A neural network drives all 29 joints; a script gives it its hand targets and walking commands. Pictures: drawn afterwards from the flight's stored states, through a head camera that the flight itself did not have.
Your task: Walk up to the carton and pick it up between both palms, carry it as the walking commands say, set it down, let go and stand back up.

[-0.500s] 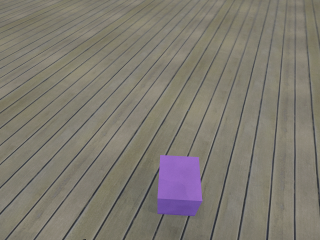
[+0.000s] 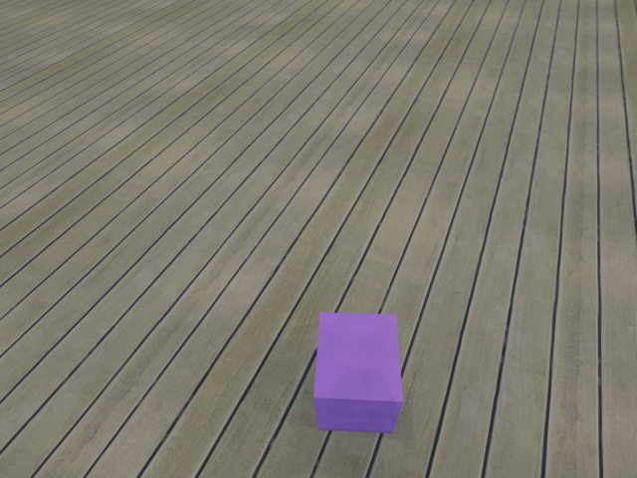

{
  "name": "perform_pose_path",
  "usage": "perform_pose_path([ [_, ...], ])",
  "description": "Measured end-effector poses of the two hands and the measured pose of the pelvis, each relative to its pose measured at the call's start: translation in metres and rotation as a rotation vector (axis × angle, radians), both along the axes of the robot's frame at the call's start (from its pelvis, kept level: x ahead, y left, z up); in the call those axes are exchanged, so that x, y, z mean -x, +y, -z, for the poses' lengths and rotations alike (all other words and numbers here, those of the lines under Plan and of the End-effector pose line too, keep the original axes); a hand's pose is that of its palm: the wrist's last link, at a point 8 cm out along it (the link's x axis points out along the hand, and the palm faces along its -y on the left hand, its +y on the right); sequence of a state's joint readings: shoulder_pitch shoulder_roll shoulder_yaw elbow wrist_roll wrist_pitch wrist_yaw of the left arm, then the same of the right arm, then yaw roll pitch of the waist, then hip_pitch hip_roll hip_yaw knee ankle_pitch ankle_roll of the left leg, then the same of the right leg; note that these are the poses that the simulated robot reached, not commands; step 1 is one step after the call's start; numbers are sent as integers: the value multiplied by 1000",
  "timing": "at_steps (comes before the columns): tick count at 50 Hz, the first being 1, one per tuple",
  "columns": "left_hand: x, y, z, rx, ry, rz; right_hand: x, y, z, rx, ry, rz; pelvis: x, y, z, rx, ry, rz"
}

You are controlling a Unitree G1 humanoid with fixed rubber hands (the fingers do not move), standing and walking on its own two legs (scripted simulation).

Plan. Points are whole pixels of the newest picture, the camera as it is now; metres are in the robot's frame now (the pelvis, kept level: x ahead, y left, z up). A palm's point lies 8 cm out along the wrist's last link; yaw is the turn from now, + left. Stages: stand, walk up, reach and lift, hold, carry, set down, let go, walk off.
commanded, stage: walk up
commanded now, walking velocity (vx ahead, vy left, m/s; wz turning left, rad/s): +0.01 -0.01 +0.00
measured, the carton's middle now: (356, 373) +0.53 -0.04 -0.64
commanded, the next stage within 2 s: stand in 1.46 s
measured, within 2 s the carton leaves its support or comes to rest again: neither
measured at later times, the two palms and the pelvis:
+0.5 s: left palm out of the picture +0.06 +0.24 -0.13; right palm out of the picture +0.05 -0.26 -0.13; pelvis +0.02 -0.01 +0.00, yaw +0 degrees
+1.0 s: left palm out of the picture +0.06 +0.27 -0.15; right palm (507, 459) +0.19 -0.22 -0.12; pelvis +0.08 +0.02 +0.00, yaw +1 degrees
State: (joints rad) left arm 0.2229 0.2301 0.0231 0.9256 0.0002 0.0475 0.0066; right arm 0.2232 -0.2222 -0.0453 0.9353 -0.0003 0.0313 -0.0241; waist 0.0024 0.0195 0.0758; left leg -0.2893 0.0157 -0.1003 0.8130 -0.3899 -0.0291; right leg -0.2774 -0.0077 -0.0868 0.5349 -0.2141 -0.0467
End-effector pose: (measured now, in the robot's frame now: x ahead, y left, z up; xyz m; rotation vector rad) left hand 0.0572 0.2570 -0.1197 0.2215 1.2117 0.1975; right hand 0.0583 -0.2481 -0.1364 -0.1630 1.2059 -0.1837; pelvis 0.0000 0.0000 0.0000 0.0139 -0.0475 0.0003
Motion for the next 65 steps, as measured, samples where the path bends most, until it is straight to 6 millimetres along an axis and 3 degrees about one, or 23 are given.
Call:
perform_pose_path([
  [9, -2, 18, 14, 18, -19, -6, 16, 17, 3, 25, 24, 6, -1, 20, 8, 36, -18, -10],
  [12, -5, 15, 15, 44, -29, -6, 23, 21, -5, 33, 41, 0, -3, 21, 4, 32, -28, -13],
  [23, -7, -14, 11, 42, 29, 11, 17, -8, 1, 12, 79, 21, -15, -9, 3, 8, 52, 3],
  [28, 16, -17, -2, 10, 99, -31, -16, -12, -4, -18, 52, -3, -33, -16, -7, -12, 73, -5],
  [34, 37, -5, -13, -28, 162, -102, -81, 7, -3, -63, -24, -71, -54, -9, -10, -9, 71, -9],
  [38, 30, 6, -7, -29, 161, -120, -125, 22, -8, -58, -97, -100, -68, 2, -7, 6, 49, -10],
  [42, 11, 15, 15, 4, 134, -116, -145, 32, -8, -21, -136, -104, -81, 16, 5, 27, 21, -9],
  [45, 0, 12, 23, 38, 114, -113, -144, 34, -16, 6, -125, -119, -82, 19, 4, 16, 22, -17],
  [50, 2, 12, 28, 59, 123, -105, -133, 32, -20, 37, -108, -104, -79, 22, 4, 20, 24, -17],
  [65, 16, 28, 18, 14, 115, -103, -79, 41, -3, -5, -41, -66, -61, 29, 4, 29, -5, -17],
])
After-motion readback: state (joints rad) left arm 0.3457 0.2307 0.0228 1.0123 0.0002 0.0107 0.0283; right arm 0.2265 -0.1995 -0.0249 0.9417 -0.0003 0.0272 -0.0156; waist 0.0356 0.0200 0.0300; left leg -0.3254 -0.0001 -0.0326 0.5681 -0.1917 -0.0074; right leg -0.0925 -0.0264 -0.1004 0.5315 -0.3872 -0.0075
